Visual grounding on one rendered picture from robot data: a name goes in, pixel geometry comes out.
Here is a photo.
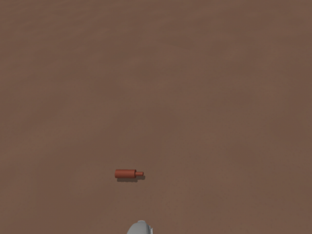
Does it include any bottle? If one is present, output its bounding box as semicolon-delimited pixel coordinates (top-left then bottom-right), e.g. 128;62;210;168
115;170;143;178

